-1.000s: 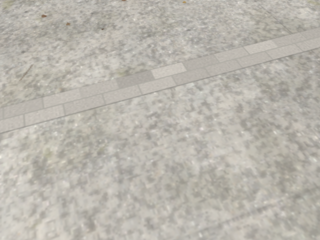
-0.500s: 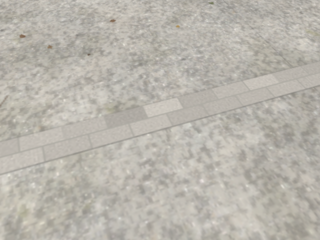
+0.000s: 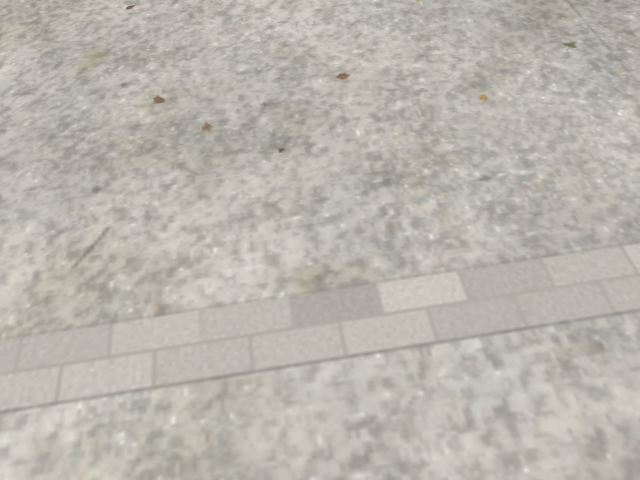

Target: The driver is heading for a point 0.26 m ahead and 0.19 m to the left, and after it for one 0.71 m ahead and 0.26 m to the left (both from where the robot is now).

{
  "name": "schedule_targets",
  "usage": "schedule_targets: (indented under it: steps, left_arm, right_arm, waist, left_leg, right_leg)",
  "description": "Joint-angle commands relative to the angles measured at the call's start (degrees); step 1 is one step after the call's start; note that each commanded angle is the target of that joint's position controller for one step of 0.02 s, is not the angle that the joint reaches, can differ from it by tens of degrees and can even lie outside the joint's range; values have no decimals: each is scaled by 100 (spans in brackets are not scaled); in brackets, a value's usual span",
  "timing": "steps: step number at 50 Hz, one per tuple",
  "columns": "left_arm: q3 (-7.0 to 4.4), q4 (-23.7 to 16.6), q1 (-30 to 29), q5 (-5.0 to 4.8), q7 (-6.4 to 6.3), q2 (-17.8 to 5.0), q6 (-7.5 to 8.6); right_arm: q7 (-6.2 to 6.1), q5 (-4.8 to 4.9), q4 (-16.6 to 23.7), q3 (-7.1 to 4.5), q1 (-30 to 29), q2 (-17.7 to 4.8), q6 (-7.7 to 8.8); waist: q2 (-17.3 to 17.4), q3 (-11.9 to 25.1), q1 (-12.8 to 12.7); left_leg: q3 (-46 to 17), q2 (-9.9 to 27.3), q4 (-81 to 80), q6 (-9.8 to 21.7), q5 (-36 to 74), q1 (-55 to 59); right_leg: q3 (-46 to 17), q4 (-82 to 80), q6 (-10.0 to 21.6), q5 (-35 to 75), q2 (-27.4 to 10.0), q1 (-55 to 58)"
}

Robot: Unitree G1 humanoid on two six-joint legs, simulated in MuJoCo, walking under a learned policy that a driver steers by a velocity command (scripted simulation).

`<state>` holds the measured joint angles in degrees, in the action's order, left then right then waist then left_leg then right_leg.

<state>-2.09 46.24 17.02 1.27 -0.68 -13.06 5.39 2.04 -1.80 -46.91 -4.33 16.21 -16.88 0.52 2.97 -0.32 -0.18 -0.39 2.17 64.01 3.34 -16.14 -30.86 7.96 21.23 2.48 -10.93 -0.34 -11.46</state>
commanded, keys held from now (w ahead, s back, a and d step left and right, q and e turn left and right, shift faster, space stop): w+q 0.20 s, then q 0.58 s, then no key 0.22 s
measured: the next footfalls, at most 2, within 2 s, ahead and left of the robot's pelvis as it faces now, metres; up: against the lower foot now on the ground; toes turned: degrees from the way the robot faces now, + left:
left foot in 0.32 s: +0.30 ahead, +0.14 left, +0.00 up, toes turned +16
right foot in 0.92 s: +0.41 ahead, -0.01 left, +0.00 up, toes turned +35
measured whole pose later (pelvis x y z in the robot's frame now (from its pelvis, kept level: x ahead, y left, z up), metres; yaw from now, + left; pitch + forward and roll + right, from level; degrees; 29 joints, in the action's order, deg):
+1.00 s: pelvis +0.31 +0.05 -0.01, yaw +33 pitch +0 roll +1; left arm -1.0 41.5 10.0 0.7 -2.3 -14.5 -0.5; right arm -1.0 -1.0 -42.9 -4.3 14.0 -17.2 -2.6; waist 2.6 -2.2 1.1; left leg -10.3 -9.8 44.0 1.8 -27.3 -19.3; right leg -1.9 28.2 1.9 -13.5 1.6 -15.0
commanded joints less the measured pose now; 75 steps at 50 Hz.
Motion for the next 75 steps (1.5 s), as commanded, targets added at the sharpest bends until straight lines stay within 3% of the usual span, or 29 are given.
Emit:
schedule_targets:
  steps: [1,7,11,13,15,16,17,18,19,21,23,25,31,39,43,45,46,47,48,50,53,59,61,63,64,65,66,69,75]
  left_arm:
    - [-161,-132,210,-36,-4,-605,143]
    - [-217,100,444,0,6,-731,111]
    - [-268,288,694,2,-42,-885,2]
    - [-302,344,682,-15,-88,-1046,-82]
    - [-329,320,565,-91,-110,-1170,-176]
    - [-280,177,623,-98,-97,-1002,-165]
    - [-136,-188,1122,-168,-27,-330,-183]
    - [-234,-220,624,-32,-41,-841,-220]
    - [-186,-330,242,-127,-49,-658,-217]
    - [-169,-293,65,-2,-72,-650,-257]
    - [-185,-257,327,105,-53,-660,-475]
    - [-166,-282,360,73,-47,-566,-590]
    - [-183,-560,-466,53,-92,-668,-702]
    - [-141,-831,-1070,-64,-145,-716,-658]
    - [-105,-809,-758,-154,-179,-722,-594]
    - [-85,-706,-349,-113,-200,-669,-532]
    - [-118,-718,-344,-23,-239,-877,-487]
    - [-102,-898,-611,25,-269,-1169,-481]
    - [-161,-826,-508,-9,-212,-1361,-537]
    - [-53,-776,-645,-91,-134,-899,-514]
    - [-18,-739,-855,-25,-142,-825,-509]
    - [-69,-377,-387,-10,-68,-972,-548]
    - [-85,-280,-423,-35,-58,-1004,-590]
    - [-60,-222,-374,-63,-56,-900,-570]
    - [-28,-276,-317,-71,-21,-769,-535]
    - [27,-188,-264,-124,-14,-533,-565]
    - [1,-51,-380,-69,-41,-706,-590]
    - [-61,187,-410,-60,-24,-834,-596]
    - [-4,681,-314,-66,-39,-677,-593]
  right_arm:
    - [88,-39,368,12,-34,-16,-61]
    - [215,-10,768,126,-1190,92,-31]
    - [246,-57,965,130,-1610,31,-15]
    - [187,-111,900,92,-1267,-6,20]
    - [61,-184,487,-40,121,-199,149]
    - [-41,-231,310,-199,796,-697,201]
    - [-94,-119,487,-379,501,-1544,175]
    - [-155,183,573,-415,937,-1430,84]
    - [-218,190,525,-351,514,-1238,51]
    - [-256,241,579,-164,-126,-576,8]
    - [-245,213,649,-90,-329,-413,5]
    - [-199,145,632,-147,-236,-615,66]
    - [-232,128,641,-193,97,-728,-30]
    - [-252,54,682,-256,359,-823,-164]
    - [-244,52,712,-220,156,-772,-209]
    - [-273,152,741,-177,-120,-714,-238]
    - [-293,180,778,-108,-54,-513,-222]
    - [-307,121,784,14,472,-59,-200]
    - [-351,92,755,-128,318,-588,-259]
    - [-320,50,562,-165,193,-668,-305]
    - [-224,113,402,-85,208,-473,-375]
    - [-268,195,231,106,-269,-256,-428]
    - [-309,206,59,140,-120,-228,-384]
    - [-368,94,-53,151,-104,-397,-262]
    - [-406,-1,-33,138,-141,-672,-189]
    - [-373,108,-139,165,-536,-643,-170]
    - [-335,120,-111,237,-703,-374,-131]
    - [-386,118,-407,266,-420,-403,-75]
    - [-410,132,-813,308,-345,-335,-60]
  waist:
    - [-761,-110,81]
    - [-743,-422,-117]
    - [-686,-605,-211]
    - [-810,-330,-64]
    - [-639,500,526]
    - [-126,1091,771]
    - [1240,1742,207]
    - [94,2344,675]
    - [94,1541,467]
    - [-166,504,76]
    - [-108,490,-181]
    - [-185,620,-248]
    - [76,483,40]
    - [262,259,281]
    - [356,357,172]
    - [261,309,-119]
    - [-196,322,-44]
    - [-1432,476,319]
    - [-1676,376,96]
    - [-799,147,193]
    - [-1173,163,263]
    - [-1362,277,-87]
    - [-1271,266,48]
    - [-897,332,73]
    - [-353,448,-57]
    - [440,141,-299]
    - [247,-5,-188]
    - [151,-202,-56]
    - [-125,-312,-55]
  left_leg:
    - [-189,321,-48,-116,562,-870]
    - [240,319,-1811,-72,1590,-680]
    - [648,139,-2572,196,1091,-422]
    - [932,-299,-2785,371,596,162]
    - [865,-747,-3510,624,1056,1779]
    - [-77,2,-3558,856,2048,3227]
    - [-2793,1994,-3355,1912,5090,4971]
    - [-3132,1955,-3668,2099,5715,4863]
    - [-2306,1790,-3803,1979,5690,4210]
    - [-1568,1094,-4206,1409,4897,2795]
    - [-1281,805,-4401,1254,4779,2082]
    - [-1209,684,-4424,1241,4901,1908]
    - [-1762,557,-4631,1078,2912,2013]
    - [-2570,552,-4258,1065,2692,2420]
    - [-2679,501,-3905,905,3647,2362]
    - [-2630,209,-3671,513,2903,1951]
    - [-2358,-95,-3303,207,1723,1521]
    - [-1426,-778,-2340,-89,-849,981]
    - [-761,-1277,-1600,-185,-2080,633]
    - [-982,-952,-775,-328,-1473,801]
    - [-799,-923,-878,-538,-1003,1001]
    - [-195,-615,-2906,-543,-938,1659]
    - [-74,-589,-3970,-422,-207,2114]
    - [-622,-157,-4799,-247,968,3027]
    - [-1291,517,-4730,-104,1524,3319]
    - [-1328,681,-4551,137,1659,2275]
    - [-1263,518,-4619,93,1184,2076]
    - [-1045,233,-4692,-36,973,2025]
    - [-1017,211,-4785,5,673,2044]
  right_leg:
    - [-973,-1326,647,992,-1553,494]
    - [28,-1366,543,1335,-1439,606]
    - [412,-946,422,2386,-1569,1209]
    - [633,57,298,4672,-1521,1499]
    - [769,2195,82,4691,-1320,1166]
    - [747,3852,-155,2466,-1087,-50]
    - [413,6055,-519,-2735,-11,-2362]
    - [-743,6346,-509,-2345,-26,-2466]
    - [-869,6254,-467,-1762,-280,-2704]
    - [-914,5333,-453,-1231,-545,-2425]
    - [-925,4925,-513,-1121,-509,-1879]
    - [-895,4633,-547,-958,-407,-1774]
    - [-1089,3771,-582,-476,-331,-2253]
    - [-1270,2658,-456,-941,27,-2069]
    - [-1134,1717,-261,-1152,200,-1119]
    - [-1100,187,-134,-197,166,-104]
    - [-1689,-371,15,191,-441,435]
    - [-3068,-582,353,1776,-1889,957]
    - [-3607,-352,1206,3008,-2263,498]
    - [-2787,-326,1122,2721,-1695,178]
    - [-1918,-244,772,2883,-1030,246]
    - [-1967,-39,831,2589,-996,626]
    - [-1981,108,719,2462,-935,527]
    - [-2006,174,308,1809,-864,-67]
    - [-1739,427,113,1154,-622,-409]
    - [-1318,-27,19,85,-179,112]
    - [-1343,-45,-39,142,-190,364]
    - [-1413,-15,-4,712,-307,429]
    - [-1426,-192,-73,509,-325,346]
Over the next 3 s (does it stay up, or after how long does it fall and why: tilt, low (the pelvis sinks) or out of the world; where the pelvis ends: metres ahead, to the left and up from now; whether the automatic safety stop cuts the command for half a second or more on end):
stays up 0.67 0.25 0.00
